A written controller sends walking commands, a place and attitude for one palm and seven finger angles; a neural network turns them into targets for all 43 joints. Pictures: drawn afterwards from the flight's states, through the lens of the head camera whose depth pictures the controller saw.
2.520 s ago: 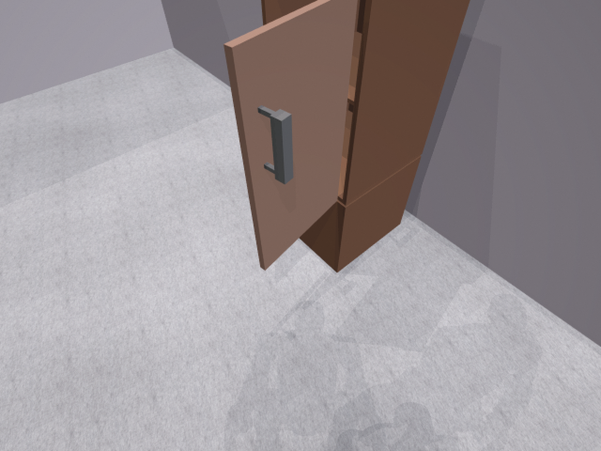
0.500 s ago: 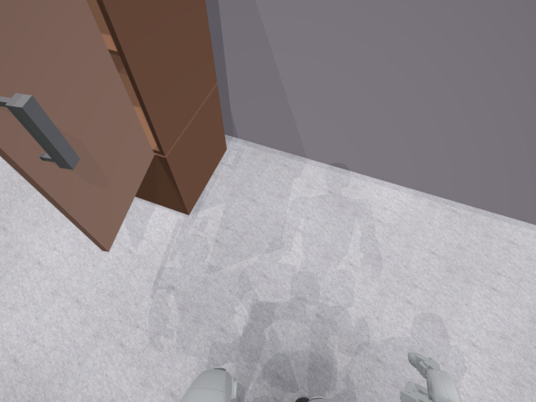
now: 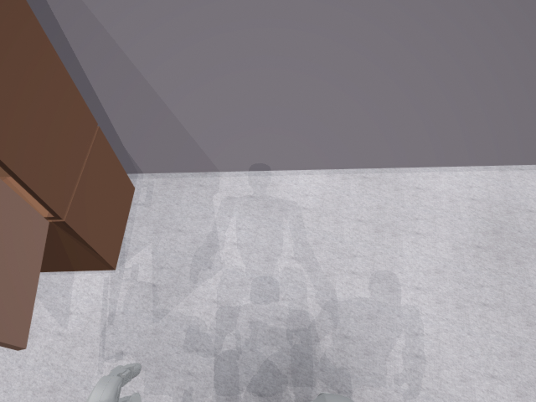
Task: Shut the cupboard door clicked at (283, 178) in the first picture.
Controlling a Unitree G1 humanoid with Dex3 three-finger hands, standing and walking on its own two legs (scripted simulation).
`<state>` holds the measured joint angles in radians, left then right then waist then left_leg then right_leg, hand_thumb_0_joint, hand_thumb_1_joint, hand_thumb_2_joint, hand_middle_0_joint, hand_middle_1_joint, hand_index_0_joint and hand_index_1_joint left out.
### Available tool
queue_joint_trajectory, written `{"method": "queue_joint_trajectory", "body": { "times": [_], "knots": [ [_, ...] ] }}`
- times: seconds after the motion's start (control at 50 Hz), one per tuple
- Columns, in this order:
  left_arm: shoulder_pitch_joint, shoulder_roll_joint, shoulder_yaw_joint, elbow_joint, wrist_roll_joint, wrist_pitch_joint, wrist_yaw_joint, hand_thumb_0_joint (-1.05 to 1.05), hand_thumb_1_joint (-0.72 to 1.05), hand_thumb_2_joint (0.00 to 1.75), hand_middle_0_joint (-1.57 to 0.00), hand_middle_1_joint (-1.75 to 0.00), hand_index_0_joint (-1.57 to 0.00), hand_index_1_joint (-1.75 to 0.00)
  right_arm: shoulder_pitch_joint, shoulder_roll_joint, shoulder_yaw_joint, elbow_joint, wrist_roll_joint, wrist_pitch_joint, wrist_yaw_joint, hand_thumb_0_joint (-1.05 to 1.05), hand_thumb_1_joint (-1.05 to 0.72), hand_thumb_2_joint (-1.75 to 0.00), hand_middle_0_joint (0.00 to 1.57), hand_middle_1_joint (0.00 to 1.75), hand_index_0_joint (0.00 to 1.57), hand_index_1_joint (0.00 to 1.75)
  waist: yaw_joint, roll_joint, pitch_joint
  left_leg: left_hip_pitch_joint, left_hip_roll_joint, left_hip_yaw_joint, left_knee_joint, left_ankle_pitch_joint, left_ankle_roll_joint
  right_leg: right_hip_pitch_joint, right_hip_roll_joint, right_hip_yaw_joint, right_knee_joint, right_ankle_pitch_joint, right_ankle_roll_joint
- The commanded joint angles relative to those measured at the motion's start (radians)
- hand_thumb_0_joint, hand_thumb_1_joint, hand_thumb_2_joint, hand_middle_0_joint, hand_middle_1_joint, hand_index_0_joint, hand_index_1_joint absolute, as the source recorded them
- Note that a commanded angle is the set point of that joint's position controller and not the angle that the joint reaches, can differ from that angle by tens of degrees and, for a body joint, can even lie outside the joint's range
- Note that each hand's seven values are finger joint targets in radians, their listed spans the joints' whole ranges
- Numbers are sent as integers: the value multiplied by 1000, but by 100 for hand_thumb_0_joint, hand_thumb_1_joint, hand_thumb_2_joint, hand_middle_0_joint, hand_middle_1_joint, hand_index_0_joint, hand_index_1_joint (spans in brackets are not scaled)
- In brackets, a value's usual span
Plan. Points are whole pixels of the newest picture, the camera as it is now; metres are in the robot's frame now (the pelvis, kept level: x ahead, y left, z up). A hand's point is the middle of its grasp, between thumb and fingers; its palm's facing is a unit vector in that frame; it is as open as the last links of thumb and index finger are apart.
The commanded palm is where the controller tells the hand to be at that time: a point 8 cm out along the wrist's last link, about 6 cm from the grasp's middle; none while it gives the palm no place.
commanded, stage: walk around to get in front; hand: left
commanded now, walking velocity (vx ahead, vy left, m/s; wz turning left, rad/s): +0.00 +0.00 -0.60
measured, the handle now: out of the picture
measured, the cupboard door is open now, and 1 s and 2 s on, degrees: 100 100 100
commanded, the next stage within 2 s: none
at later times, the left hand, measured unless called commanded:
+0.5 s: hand (167, 386) +0.16 +0.18 -0.18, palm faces -0.20 -0.96 -0.20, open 7.4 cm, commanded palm none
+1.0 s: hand (237, 322) +0.26 +0.07 -0.15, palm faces -0.55 -0.79 -0.28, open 7.4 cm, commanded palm none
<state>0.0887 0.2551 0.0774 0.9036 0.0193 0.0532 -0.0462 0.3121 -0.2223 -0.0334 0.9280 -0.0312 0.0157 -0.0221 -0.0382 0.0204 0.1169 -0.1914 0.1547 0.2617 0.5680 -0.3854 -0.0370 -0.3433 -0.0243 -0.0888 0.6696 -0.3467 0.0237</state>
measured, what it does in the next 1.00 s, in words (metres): steps on the spot, turning right: right foot, then left foot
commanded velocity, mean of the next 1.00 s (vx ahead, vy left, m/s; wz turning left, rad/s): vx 0.00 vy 0.00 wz -0.60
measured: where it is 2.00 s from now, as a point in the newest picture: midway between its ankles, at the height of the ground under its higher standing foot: outside the picture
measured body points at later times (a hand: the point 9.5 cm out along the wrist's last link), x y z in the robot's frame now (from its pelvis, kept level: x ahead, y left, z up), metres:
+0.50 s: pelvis +0.04 +0.01 +0.00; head +0.10 +0.01 +0.44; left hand +0.17 +0.23 -0.16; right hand +0.09 -0.27 -0.13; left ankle +0.07 +0.12 -0.73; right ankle -0.01 -0.11 -0.73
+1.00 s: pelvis +0.05 -0.04 +0.00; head +0.08 -0.10 +0.44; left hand +0.29 +0.11 -0.13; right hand -0.09 -0.28 -0.16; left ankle +0.08 +0.12 -0.67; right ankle -0.01 -0.12 -0.73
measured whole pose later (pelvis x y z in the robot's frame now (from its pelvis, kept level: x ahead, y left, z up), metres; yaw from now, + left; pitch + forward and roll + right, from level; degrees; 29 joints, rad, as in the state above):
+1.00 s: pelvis +0.05 -0.04 +0.00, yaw -34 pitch +1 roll +1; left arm 0.12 0.21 0.06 0.89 0.01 0.02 -0.01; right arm 0.24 -0.28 -0.06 0.95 -0.02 0.08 -0.02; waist -0.03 0.06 0.12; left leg -0.43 0.13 0.08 1.08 -0.51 -0.08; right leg -0.31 0.00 -0.05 0.62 -0.34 -0.04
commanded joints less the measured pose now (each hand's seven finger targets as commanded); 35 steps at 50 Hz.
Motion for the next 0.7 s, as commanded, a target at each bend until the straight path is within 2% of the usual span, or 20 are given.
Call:
{"method": "queue_joint_trajectory", "body": {
  "times": [0.0, 0.02, 0.04, 0.06, 0.1, 0.14, 0.2, 0.24, 0.34, 0.36, 0.4, 0.42, 0.44, 0.46, 0.48, 0.5, 0.52, 0.56, 0.6, 0.68],
  "knots": [
    [281, 268, 61, -1, 7, -50, 43, 0, 90, 90, -20, -30, -20, -30, -98, -89, -31, -138, 29, -9, 1, 0, -90, -90, 20, 30, 20, 30, 158, -324, -268, -403, -65, -43, 540, -257, -50, 527, -384, 510, -251, 928, -228],
    [281, 267, 54, 5, -9, -48, 58, 0, 90, 90, -20, -30, -20, -30, -101, -119, -30, -136, 28, 8, -13, 0, -90, -90, 20, 30, 20, 30, 150, -285, -268, -424, -49, -230, 632, -304, -40, 463, -403, 481, -247, 920, -287],
    [214, 216, 44, -13, -9, -42, 66, 0, 90, 90, -20, -30, -20, -30, -125, -103, -33, -129, 29, 14, -11, 0, -90, -90, 20, 30, 20, 30, 121, -208, -165, -464, -27, -262, 646, -212, -36, 395, -333, 395, -263, 796, -268],
    [144, 179, 42, -34, -6, -37, 74, 0, 90, 90, -20, -30, -20, -30, -128, -99, -36, -115, 25, 20, -8, 0, -90, -90, 20, 30, 20, 30, 91, -257, -156, -450, -12, -255, 642, -132, -45, 349, -260, 380, -269, 714, -229],
    [89, 140, 23, -60, -11, -45, 73, 0, 90, 90, -20, -30, -20, -30, -112, -109, -39, -87, 21, 27, -2, 0, -90, -90, 20, 30, 20, 30, 54, -216, -141, -397, -28, -264, 621, -42, -60, 257, -206, 315, -283, 708, -196],
    [74, 143, 22, -71, -8, -49, 70, 0, 90, 90, -20, -30, -20, -30, -92, -98, -41, -73, 20, 35, -1, 0, -90, -90, 20, 30, 20, 30, 31, -170, -149, -352, -47, -258, 579, -3, -64, 213, -182, 301, -294, 652, -189],
    [79, 148, 27, -76, -4, -49, 64, 0, 90, 90, -20, -30, -20, -30, -101, -91, -43, -75, 19, 34, 1, 0, -90, -90, 20, 30, 20, 30, 31, -124, -155, -332, -70, -254, 520, 28, -64, 193, -165, 328, -313, 530, -195],
    [93, 150, 30, -75, -1, -49, 59, 0, 90, 90, -20, -30, -20, -30, -137, -92, -44, -92, 19, 29, -1, 0, -90, -90, 20, 30, 20, 30, 42, -132, -145, -336, -79, -257, 469, 15, -62, 193, -165, 365, -315, 495, -202],
    [107, 161, 44, -75, 6, -44, 59, 0, 90, 90, -20, -30, -20, -30, -185, -81, -41, -122, 30, 8, -8, 0, -90, -90, 20, 30, 20, 30, 55, -177, -157, -258, -113, -256, 251, -44, -46, 199, -176, 445, -262, 604, -223],
    [105, 160, 45, -72, 8, -43, 60, 0, 90, 90, -20, -30, -20, -30, -172, -79, -40, -123, 33, 3, -10, 0, -90, -90, 20, 30, 20, 30, 51, -168, -168, -219, -123, -254, 193, -43, -43, 197, -173, 460, -240, 637, -217],
    [71, 152, 47, -80, 0, -38, 60, 0, 90, 90, -20, -30, -20, -30, -99, -82, -39, -100, 34, -7, -17, 0, -90, -90, 20, 30, 20, 30, 13, -166, -191, -87, -134, -251, 10, 78, -33, 141, -131, 453, -187, 616, -172],
    [50, 137, 42, -87, -6, -35, 59, 0, 90, 90, -20, -30, -20, -30, -48, -102, -41, -86, 33, -15, -21, 0, -90, -90, 20, 30, 20, 30, -15, -127, -210, 55, -109, -248, -129, 186, -25, 62, -90, 421, -138, 536, -125],
    [73, 76, 32, -100, -16, -31, 56, 0, 90, 90, -20, -30, -20, -30, -11, -181, -51, -80, 20, -28, -25, 0, -90, -90, 20, 30, 20, 30, -21, 84, -244, 194, 89, -443, -259, 275, 33, -91, 32, 325, -10, 232, -61],
    [106, 44, 22, -107, -17, -34, 46, 0, 90, 90, -20, -30, -20, -30, 3, -251, -66, -96, 13, -26, -26, 0, -90, -90, 20, 30, 20, 30, -4, 315, -259, 250, 331, -650, -261, 519, 146, -218, 102, 161, 247, -279, 0],
    [78, 83, 29, -105, -4, -27, 42, 0, 90, 90, -20, -30, -20, -30, 3, -253, -58, -106, 2, -16, -30, 0, -90, -90, 20, 30, 20, 30, -19, 211, -224, 159, 375, -634, -249, 563, 220, -212, 56, 177, 433, -308, 3],
    [80, 90, 39, -91, 7, -23, 34, 0, 90, 90, -20, -30, -20, -30, -48, -199, -42, -116, -3, -19, -33, 0, -90, -90, 20, 30, 20, 30, 11, 142, -176, 85, 309, -551, -272, 537, 201, -222, 33, 181, 508, -230, 18],
    [86, 83, 45, -76, 11, -21, 27, 0, 90, 90, -20, -30, -20, -30, -85, -178, -34, -129, -3, -23, -35, 0, -90, -90, 20, 30, 20, 30, 34, 182, -143, 54, 253, -481, -257, 576, 175, -229, 25, 166, 557, -183, 27],
    [110, 68, 42, -60, 7, -14, 14, 0, 90, 90, -20, -30, -20, -30, -124, -152, -23, -144, 1, -23, -34, 0, -90, -90, 20, 30, 20, 30, 56, 180, -127, 62, 178, -307, -224, 620, 134, -239, -1, 126, 591, -97, 39],
    [100, 50, 33, -64, 3, -9, 9, 0, 90, 90, -20, -30, -20, -30, -81, -149, -27, -127, 2, -24, -32, 0, -90, -90, 20, 30, 20, 30, 43, 164, -152, 125, 151, -247, -201, 680, 130, -249, 3, 97, 547, -69, 46],
    [33, 30, 19, -80, 2, -10, 2, 0, 90, 90, -20, -30, -20, -30, -1, -166, -41, -90, 2, -20, -26, 0, -90, -90, 20, 30, 20, 30, 2, 175, -162, 177, 168, -191, -177, 699, 136, -214, -14, 39, 352, -79, 43]
  ]
}}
